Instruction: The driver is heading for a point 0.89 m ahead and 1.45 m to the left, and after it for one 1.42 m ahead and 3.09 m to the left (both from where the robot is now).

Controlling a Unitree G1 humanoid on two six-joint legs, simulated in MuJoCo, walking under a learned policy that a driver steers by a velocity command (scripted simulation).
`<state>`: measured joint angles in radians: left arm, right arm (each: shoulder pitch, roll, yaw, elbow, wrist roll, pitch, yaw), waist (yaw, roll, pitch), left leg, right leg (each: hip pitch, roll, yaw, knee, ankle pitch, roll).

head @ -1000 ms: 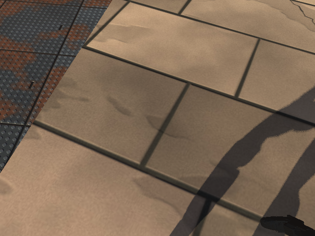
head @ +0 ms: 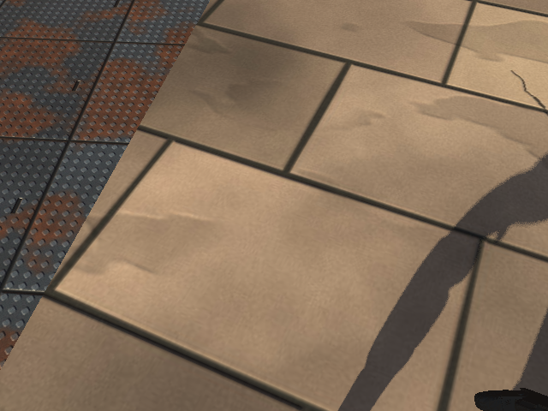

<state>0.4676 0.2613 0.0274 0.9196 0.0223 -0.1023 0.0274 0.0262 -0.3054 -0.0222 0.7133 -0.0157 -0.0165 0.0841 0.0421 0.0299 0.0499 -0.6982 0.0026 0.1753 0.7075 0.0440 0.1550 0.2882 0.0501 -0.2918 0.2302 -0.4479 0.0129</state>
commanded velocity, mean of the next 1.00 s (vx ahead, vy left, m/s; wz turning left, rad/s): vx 1.00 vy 0.00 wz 0.87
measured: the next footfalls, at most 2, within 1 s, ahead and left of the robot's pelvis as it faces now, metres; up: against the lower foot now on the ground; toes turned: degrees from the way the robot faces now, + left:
left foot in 0.04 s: +0.24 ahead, +0.02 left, +0.00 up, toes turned +7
right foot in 0.46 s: +0.68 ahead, -0.06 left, +0.00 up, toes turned +30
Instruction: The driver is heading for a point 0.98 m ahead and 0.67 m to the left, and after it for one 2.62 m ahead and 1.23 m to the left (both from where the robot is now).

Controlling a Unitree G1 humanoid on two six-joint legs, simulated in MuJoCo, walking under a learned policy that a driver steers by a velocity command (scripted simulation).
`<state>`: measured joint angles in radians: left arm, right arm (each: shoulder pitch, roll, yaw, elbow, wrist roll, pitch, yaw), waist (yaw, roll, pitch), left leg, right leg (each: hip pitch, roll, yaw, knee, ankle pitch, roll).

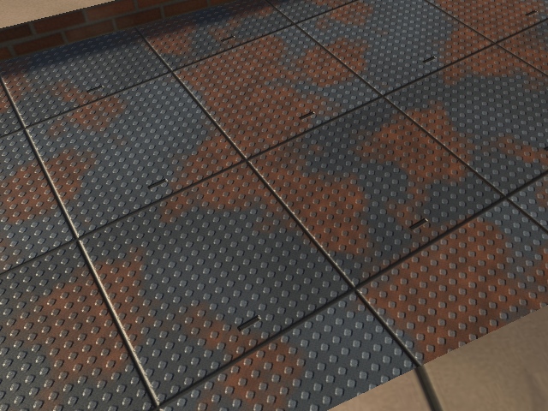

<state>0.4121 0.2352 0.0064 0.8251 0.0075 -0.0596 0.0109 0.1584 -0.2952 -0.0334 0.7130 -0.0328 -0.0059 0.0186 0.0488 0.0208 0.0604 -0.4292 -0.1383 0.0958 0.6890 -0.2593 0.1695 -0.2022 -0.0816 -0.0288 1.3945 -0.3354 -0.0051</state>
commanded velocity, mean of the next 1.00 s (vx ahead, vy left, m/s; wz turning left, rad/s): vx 1.00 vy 0.00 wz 0.60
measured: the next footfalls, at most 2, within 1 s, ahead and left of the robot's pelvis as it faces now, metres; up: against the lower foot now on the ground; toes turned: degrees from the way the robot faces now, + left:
right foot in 0.32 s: +0.49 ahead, -0.18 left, +0.00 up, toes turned +0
left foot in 0.76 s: +0.84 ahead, +0.06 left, -0.15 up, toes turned +24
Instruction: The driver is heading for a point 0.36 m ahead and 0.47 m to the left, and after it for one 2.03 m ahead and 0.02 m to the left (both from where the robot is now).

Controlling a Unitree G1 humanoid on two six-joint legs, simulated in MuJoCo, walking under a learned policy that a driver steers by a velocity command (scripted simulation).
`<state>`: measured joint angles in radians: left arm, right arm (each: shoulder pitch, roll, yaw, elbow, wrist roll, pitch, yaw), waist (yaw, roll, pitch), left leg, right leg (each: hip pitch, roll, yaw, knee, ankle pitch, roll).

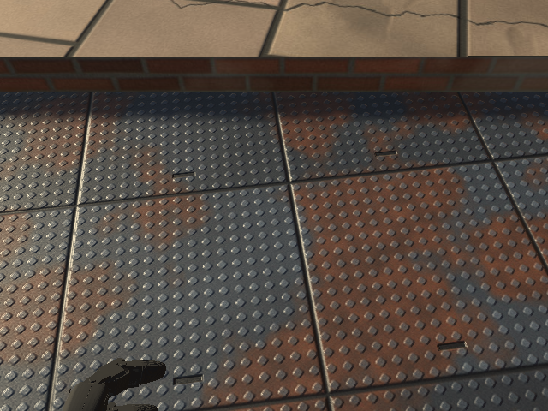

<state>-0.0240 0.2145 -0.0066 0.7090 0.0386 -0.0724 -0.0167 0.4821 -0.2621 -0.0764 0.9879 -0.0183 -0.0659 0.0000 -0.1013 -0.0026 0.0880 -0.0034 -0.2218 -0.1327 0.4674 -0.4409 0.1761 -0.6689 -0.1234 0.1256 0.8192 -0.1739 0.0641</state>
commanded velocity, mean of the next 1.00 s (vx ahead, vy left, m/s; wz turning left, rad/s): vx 0.27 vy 0.00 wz -0.04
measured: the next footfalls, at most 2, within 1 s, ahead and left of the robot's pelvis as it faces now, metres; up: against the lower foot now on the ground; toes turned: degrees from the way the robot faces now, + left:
right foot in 0.08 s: +0.30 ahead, -0.19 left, +0.00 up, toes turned +7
left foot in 0.44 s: +0.49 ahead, +0.12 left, +0.00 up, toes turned +19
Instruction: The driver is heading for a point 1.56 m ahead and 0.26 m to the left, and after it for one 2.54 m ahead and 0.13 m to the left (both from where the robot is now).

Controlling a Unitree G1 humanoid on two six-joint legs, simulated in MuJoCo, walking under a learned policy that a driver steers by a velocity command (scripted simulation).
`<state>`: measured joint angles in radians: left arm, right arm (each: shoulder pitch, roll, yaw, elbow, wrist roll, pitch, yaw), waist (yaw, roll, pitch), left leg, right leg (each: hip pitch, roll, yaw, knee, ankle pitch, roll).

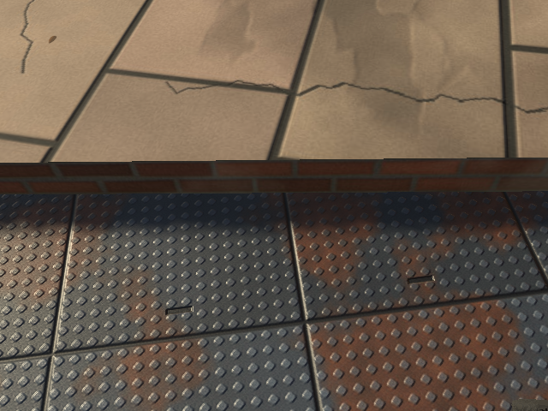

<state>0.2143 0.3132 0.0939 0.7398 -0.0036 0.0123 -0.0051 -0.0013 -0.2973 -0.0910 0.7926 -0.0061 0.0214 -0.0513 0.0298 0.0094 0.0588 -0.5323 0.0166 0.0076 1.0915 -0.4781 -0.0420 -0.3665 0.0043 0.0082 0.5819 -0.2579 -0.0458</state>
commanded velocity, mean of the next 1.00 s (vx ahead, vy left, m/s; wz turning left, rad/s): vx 0.01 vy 0.00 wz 0.32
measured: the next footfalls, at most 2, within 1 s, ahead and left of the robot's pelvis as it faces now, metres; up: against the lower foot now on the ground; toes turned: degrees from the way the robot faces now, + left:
left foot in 0.28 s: +0.11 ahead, +0.15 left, +0.00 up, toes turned -5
right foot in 0.60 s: +0.08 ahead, -0.10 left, +0.00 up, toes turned +16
